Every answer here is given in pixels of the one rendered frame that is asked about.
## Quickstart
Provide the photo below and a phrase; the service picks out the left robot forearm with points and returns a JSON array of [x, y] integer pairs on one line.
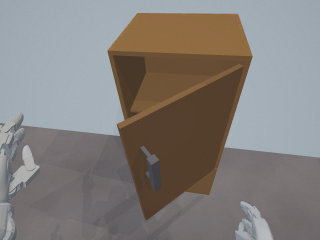
[[8, 229]]

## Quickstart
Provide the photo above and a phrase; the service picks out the right robot hand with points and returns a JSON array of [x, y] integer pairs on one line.
[[257, 229]]

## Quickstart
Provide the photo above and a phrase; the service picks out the handle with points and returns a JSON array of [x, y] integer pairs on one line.
[[153, 173]]

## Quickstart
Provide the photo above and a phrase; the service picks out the cupboard door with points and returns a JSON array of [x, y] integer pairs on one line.
[[185, 132]]

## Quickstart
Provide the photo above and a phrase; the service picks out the left robot hand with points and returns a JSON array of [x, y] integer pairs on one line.
[[10, 139]]

